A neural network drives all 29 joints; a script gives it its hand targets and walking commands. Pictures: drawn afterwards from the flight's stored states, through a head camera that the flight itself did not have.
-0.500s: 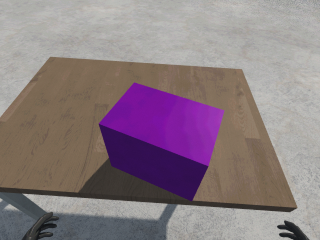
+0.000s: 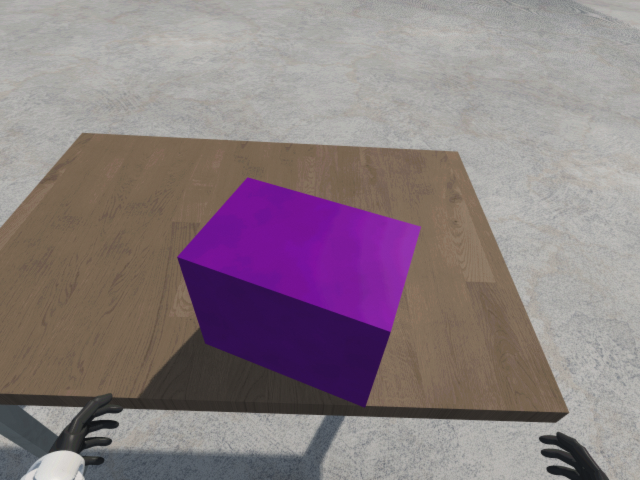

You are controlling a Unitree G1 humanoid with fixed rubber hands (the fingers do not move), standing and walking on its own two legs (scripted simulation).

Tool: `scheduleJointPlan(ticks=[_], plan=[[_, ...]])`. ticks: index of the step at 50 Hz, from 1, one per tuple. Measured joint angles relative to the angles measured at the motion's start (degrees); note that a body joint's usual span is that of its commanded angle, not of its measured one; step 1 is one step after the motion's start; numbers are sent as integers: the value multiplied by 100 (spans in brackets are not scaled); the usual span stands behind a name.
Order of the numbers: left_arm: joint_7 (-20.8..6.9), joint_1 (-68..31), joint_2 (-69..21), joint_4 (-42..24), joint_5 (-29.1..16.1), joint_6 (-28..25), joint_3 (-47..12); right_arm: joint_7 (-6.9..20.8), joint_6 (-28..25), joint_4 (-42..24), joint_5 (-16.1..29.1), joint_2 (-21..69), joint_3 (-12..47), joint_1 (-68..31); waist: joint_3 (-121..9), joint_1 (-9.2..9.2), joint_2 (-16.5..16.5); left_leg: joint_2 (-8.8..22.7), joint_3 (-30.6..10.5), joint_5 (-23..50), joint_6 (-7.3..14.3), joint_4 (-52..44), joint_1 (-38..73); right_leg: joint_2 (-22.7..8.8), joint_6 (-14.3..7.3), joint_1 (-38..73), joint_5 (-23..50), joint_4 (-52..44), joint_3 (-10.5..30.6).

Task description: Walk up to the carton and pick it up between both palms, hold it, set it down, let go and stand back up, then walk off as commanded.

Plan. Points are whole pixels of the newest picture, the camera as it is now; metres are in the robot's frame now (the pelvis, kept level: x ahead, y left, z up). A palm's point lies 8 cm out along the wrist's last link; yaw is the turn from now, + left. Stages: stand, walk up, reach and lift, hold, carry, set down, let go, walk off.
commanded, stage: reach and lift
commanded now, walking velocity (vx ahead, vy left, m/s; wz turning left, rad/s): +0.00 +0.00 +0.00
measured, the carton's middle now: (304, 289) +0.41 +0.04 -0.02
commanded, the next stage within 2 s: none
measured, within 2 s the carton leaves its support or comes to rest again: neither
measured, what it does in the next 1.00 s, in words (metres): stands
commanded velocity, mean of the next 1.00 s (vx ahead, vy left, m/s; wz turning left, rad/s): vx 0.00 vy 0.00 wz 0.00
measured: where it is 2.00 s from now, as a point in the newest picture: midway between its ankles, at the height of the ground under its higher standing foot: outside the picture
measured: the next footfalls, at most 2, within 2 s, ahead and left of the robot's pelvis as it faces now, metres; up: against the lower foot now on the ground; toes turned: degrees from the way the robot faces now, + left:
none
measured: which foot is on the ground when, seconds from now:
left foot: down 0.00-1.00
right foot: down 0.00-1.00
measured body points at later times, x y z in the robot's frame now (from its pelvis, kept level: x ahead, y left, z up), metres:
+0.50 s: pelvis +0.00 +0.02 +0.01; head -0.02 +0.04 +0.46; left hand +0.21 +0.31 -0.04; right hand +0.14 -0.25 -0.02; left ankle +0.02 +0.13 -0.73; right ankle +0.02 -0.10 -0.73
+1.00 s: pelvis +0.01 +0.03 +0.01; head +0.01 +0.06 +0.46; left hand +0.23 +0.31 -0.01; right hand +0.15 -0.20 +0.01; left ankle +0.02 +0.13 -0.73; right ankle +0.02 -0.10 -0.73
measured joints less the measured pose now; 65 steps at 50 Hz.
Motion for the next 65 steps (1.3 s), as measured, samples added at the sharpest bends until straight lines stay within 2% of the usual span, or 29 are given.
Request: scheduleJointPlan(ticks=[11, 24, 38, 45, 52, 59, 65], plan=[[-427, -1, 1, -1, -34, -80, 61, -509, 294, -1157, 93, 598, 278, 608, 144, 1, -120, -13, 55, 143, -1, -466, 692, -11, 10, 622, 94, -349, 53], [-643, 17, 0, -108, -528, -636, 147, -746, 556, -2502, 348, 881, 424, 1174, 231, 2, -120, -25, 239, 235, -2, -653, 846, -27, 104, 760, 289, -626, 238], [-971, 325, 0, -408, -885, -1402, 146, -981, 897, -3806, 710, 1113, 664, 1660, 263, 4, -120, -60, 343, 183, 107, -697, 929, -62, 158, 876, 336, -803, 340], [-1127, 476, 23, -877, -1021, -1801, 146, -1160, 977, -4261, 857, 1325, 759, 1824, 292, 3, -92, -61, 342, 151, 111, -707, 943, -65, 179, 914, 334, -866, 338], [-1373, 757, 136, -999, -1176, -2093, 148, -1426, 859, -4743, 903, 1500, 1070, 2328, 301, 3, -89, -60, 338, 121, 111, -711, 939, -68, 203, 932, 328, -914, 335], [-1435, 807, 319, -1316, -1406, -2407, 148, -1597, 647, -5074, 923, 1630, 1207, 2438, 308, 3, -88, -52, 331, 74, 116, -618, 889, -64, 210, 928, 324, -914, 327], [-1492, 806, 472, -1315, -1478, -2428, 147, -1727, 738, -5141, 942, 1630, 1209, 2349, 308, 3, -88, -47, 329, 6, 155, -526, 846, -58, 185, 927, 305, -915, 324]])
